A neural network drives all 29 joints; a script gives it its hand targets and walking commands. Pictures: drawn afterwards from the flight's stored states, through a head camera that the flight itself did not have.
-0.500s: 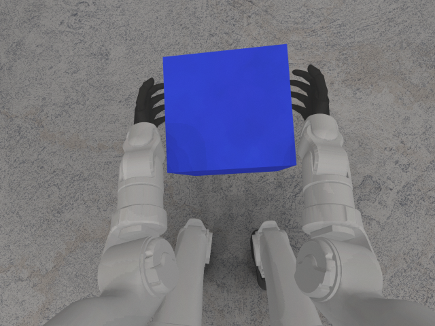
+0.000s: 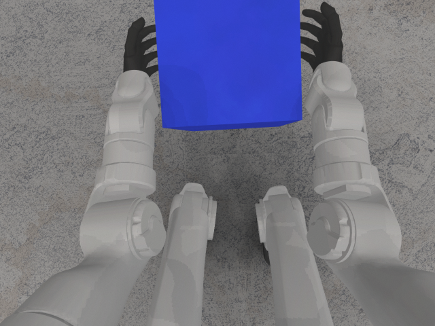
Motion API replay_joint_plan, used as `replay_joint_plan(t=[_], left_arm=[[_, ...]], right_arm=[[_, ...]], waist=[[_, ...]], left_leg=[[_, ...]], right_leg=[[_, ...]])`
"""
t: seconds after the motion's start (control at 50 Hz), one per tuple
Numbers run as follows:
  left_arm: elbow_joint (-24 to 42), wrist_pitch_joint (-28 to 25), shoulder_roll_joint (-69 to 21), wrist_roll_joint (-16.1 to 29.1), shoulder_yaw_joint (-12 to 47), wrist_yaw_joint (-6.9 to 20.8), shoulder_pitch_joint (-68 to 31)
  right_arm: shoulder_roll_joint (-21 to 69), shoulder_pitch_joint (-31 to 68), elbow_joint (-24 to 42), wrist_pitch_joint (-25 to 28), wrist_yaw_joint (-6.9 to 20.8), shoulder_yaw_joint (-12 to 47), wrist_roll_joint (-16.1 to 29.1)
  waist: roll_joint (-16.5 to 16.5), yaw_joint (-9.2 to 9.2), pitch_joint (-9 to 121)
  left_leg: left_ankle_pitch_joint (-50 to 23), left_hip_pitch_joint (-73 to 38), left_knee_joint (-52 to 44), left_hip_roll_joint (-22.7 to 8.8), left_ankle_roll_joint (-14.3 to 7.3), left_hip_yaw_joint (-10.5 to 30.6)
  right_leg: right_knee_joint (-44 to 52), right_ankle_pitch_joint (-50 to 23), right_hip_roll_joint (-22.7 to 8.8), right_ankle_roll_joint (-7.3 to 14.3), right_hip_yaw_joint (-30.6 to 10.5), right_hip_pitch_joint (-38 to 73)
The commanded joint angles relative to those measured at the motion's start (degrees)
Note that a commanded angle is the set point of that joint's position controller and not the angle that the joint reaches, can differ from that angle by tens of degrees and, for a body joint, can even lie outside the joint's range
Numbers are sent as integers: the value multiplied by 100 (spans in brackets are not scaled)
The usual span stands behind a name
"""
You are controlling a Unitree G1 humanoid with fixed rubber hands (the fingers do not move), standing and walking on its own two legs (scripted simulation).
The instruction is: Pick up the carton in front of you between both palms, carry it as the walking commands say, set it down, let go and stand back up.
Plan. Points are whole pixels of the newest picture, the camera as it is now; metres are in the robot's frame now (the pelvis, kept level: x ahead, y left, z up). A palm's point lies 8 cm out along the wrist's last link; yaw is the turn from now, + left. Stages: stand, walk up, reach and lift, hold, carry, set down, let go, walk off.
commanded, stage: set down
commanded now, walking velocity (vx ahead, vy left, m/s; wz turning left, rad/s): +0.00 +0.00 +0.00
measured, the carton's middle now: (231, 75) +0.52 +0.02 -0.20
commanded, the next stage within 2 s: none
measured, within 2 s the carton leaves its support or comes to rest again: rests again in 0.80 s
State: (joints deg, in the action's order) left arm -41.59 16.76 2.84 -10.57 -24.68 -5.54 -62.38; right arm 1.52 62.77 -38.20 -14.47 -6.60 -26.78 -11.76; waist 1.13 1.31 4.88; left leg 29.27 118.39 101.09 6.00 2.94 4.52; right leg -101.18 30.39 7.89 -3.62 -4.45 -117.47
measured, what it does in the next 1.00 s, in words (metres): lowers itself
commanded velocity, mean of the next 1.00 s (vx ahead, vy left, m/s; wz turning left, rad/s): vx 0.00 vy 0.00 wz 0.00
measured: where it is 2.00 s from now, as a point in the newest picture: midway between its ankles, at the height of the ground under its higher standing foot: (231, 241)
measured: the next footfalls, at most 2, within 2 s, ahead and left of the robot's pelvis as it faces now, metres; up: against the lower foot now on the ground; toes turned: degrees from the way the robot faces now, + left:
none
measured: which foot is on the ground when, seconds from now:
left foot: down 0.00-1.00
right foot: down 0.00-1.00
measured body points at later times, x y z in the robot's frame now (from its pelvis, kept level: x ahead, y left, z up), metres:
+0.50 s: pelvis -0.01 +0.00 -0.09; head +0.36 +0.02 +0.17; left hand +0.53 +0.19 -0.27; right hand +0.55 -0.12 -0.25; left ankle +0.10 +0.12 -0.46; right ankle +0.10 -0.12 -0.46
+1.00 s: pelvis +0.00 +0.00 -0.11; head +0.36 +0.01 +0.15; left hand +0.54 +0.18 -0.28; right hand +0.55 -0.13 -0.28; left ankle +0.10 +0.12 -0.46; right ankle +0.09 -0.12 -0.46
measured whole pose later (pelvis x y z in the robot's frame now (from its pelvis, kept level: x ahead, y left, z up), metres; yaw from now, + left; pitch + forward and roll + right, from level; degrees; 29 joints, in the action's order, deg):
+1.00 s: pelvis +0.00 +0.00 -0.11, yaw +0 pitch +38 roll +0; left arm -56.5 11.9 12.7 -3.8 -18.5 -2.0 -79.9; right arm -10.3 79.6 -54.8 -10.0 -7.4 -21.5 -4.4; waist 1.8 2.8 -17.2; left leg 35.2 127.8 125.4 5.5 3.4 2.8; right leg -125.7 35.9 8.7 -3.7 -2.5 -127.5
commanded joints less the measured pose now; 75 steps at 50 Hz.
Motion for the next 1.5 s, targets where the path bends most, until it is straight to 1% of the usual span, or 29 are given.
replay_joint_plan(t=[0.0, 0.12, 0.16, 0.4, 0.44, 0.48, 0.5, 0.54, 0.56, 0.62, 0.66, 0.68, 0.76, 0.8, 0.84, 0.86, 0.88, 0.96, 0.98, 1.02, 1.04, 1.06, 1.16, 1.24, 1.38, 1.42, 1.44, 1.46, 1.48], left_arm=[[164, -288, -4979, 780, 2754, 1482, -4119], [115, -348, -4676, 904, 2768, 1461, -4516], [76, -371, -4561, 951, 2799, 1456, -4630], [152, -597, -4084, 1578, 3235, 1425, -5507], [316, -626, -4090, 1658, 3259, 1435, -5687], [443, -652, -4103, 1774, 3276, 1450, -5780], [376, -658, -4128, 1796, 3251, 1458, -5717], [-28, -653, -4169, 1709, 3118, 1481, -5317], [-170, -668, -4180, 1649, 3054, 1502, -5168], [-574, -681, -4167, 1433, 2798, 1570, -4780], [-585, -698, -4141, 1381, 2755, 1600, -4791], [-525, -717, -4158, 1400, 2765, 1616, -4891], [-319, -795, -3910, 1488, 2823, 1623, -5249], [-554, -763, -3713, 1370, 2718, 1620, -5118], [-747, -722, -3594, 1221, 2523, 1642, -4946], [-824, -710, -3551, 1157, 2429, 1655, -4889], [-912, -701, -3538, 1114, 2354, 1670, -4831], [-1195, -690, -3375, 943, 2110, 1705, -4628], [-1268, -680, -3371, 904, 2060, 1714, -4565], [-1431, -655, -3293, 794, 1958, 1730, -4407], [-1563, -643, -3203, 715, 1865, 1715, -4340], [-1537, -630, -3165, 655, 1833, 1736, -4273], [-1711, -532, -2958, 398, 1630, 1778, -4052], [-1858, -478, -2771, 235, 1442, 1796, -3852], [-2068, -417, -2359, -54, 1081, 1773, -3528], [-2111, -430, -2218, -70, 1013, 1750, -3446], [-2120, -455, -2128, -44, 974, 1730, -3418], [-2136, -477, -2025, -71, 972, 1706, -3425], [-2155, -511, -1829, -68, 929, 1655, -3375]], right_arm=[[5019, 3485, -611, -43, 1366, 2821, 664], [4758, 3845, -768, -2, 1336, 2759, 759], [4668, 3983, -799, 17, 1337, 2779, 819], [4282, 4787, -834, 217, 1304, 3185, 1464], [4316, 4920, -748, 234, 1304, 3293, 1544], [4408, 5114, -527, 258, 1269, 3455, 1634], [4456, 5118, -489, 266, 1252, 3531, 1663], [4491, 4853, -761, 287, 1244, 3482, 1627], [4498, 4712, -883, 309, 1259, 3411, 1604], [4445, 4482, -1155, 343, 1309, 3106, 1449], [4390, 4428, -1253, 348, 1332, 2943, 1364], [4359, 4441, -1265, 356, 1338, 2894, 1335], [4193, 4489, -1383, 383, 1332, 2754, 1260], [4033, 4495, -1558, 380, 1342, 2669, 1217], [3893, 4538, -1609, 373, 1365, 2564, 1145], [3846, 4592, -1612, 373, 1377, 2538, 1140], [3798, 4654, -1598, 378, 1385, 2524, 1125], [3678, 4673, -1649, 385, 1430, 2463, 1135], [3620, 4678, -1642, 393, 1442, 2456, 1136], [3515, 4672, -1687, 393, 1461, 2426, 1123], [3420, 4551, -1870, 373, 1457, 2378, 1083], [3354, 4550, -1779, 378, 1477, 2329, 1055], [3043, 4418, -1990, 331, 1528, 2071, 960], [2790, 4322, -2115, 303, 1531, 1940, 872], [2401, 4032, -2343, 260, 1541, 1708, 741], [2224, 3976, -2356, 273, 1516, 1669, 728], [2094, 3896, -2303, 305, 1475, 1625, 703], [1986, 3923, -2305, 320, 1448, 1572, 707], [1800, 3871, -2273, 344, 1401, 1556, 716]], waist=[[-93, 143, 6077], [-66, 121, 5930], [-77, 148, 5885], [-149, 208, 5941], [-79, 294, 6083], [100, 301, 6276], [199, 301, 6269], [247, 338, 5771], [215, 387, 5454], [174, 429, 4698], [136, 366, 4528], [119, 300, 4517], [53, 186, 4278], [10, 267, 3926], [40, 302, 3612], [68, 364, 3528], [108, 349, 3413], [243, 448, 3010], [259, 429, 2927], [295, 457, 2683], [305, 494, 2409], [283, 478, 2402], [112, 499, 1919], [108, 498, 1647], [118, 559, 1255], [147, 554, 1236], [166, 477, 1245], [111, 531, 1281], [134, 528, 1350]], left_leg=[[-1753, -3454, -418, 300, -17, -866], [-1723, -3126, 26, 267, -4, -911], [-1727, -3060, 163, 247, -3, -926], [-2155, -3166, 1071, 83, -24, -938], [-2285, -3162, 1156, 73, -57, -930], [-2520, -3247, 1243, 98, -100, -892], [-2618, -3270, 1309, 102, -127, -880], [-2621, -3034, 1362, 117, -155, -858], [-2561, -2860, 1388, 123, -159, -869], [-2294, -2395, 1379, 113, -164, -844], [-2187, -2280, 1416, 112, -164, -842], [-2151, -2239, 1448, 111, -161, -844], [-1988, -2074, 1501, 95, -151, -822], [-1735, -1986, 1485, 77, -165, -813], [-1468, -1850, 1480, 76, -199, -793], [-1396, -1815, 1491, 76, -217, -796], [-1352, -1744, 1504, 72, -234, -778], [-1251, -1517, 1568, 57, -285, -770], [-1220, -1466, 1570, 53, -296, -759], [-1142, -1389, 1569, 46, -315, -735], [-1029, -1270, 1596, 28, -317, -745], [-973, -1316, 1558, 33, -324, -726], [-681, -1225, 1500, -2, -345, -672], [-540, -1151, 1497, -24, -360, -648], [-404, -1088, 1471, -58, -397, -612], [-421, -1117, 1476, -68, -398, -601], [-430, -1125, 1521, -70, -386, -600], [-459, -1183, 1508, -85, -373, -598], [-499, -1266, 1520, -99, -358, -604]], right_leg=[[425, -1443, 312, 52, 888, 2657], [-15, -1407, 282, 66, 925, 2355], [-174, -1406, 264, 67, 935, 2271], [-1099, -1703, 165, 109, 960, 2177], [-1228, -1814, 163, 116, 945, 2239], [-1337, -2050, 180, 107, 990, 2342], [-1360, -2139, 177, 99, 991, 2357], [-1394, -2163, 187, 101, 961, 2204], [-1396, -2110, 190, 109, 920, 2069], [-1416, -1892, 206, 133, 864, 1736], [-1426, -1803, 221, 141, 862, 1601], [-1425, -1792, 230, 154, 855, 1588], [-1495, -1705, 221, 219, 823, 1495], [-1499, -1437, 212, 240, 813, 1362], [-1480, -1173, 200, 247, 809, 1251], [-1480, -1088, 196, 243, 797, 1210], [-1486, -1054, 191, 236, 793, 1196], [-1522, -987, 189, 218, 738, 1137], [-1527, -978, 189, 217, 739, 1138], [-1526, -894, 190, 215, 739, 1058], [-1488, -785, 178, 206, 702, 936], [-1497, -728, 185, 218, 730, 981], [-1500, -406, 194, 261, 720, 683], [-1497, -252, 175, 262, 705, 625], [-1534, -93, 141, 270, 656, 562], [-1550, -98, 124, 253, 661, 593], [-1547, -122, 119, 235, 668, 664], [-1579, -143, 110, 233, 674, 676], [-1591, -165, 95, 207, 692, 751]])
